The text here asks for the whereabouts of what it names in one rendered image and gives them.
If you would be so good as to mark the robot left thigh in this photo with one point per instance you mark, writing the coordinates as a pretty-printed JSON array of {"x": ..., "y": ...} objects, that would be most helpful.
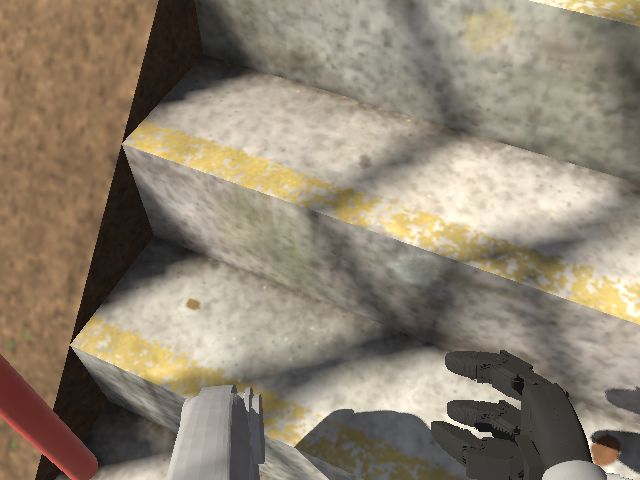
[{"x": 221, "y": 436}]

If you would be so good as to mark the robot right forearm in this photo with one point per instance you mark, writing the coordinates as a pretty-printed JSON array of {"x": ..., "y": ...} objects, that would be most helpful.
[{"x": 575, "y": 470}]

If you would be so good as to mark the right robot hand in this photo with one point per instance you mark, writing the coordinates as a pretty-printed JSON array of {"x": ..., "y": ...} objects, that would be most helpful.
[{"x": 527, "y": 442}]

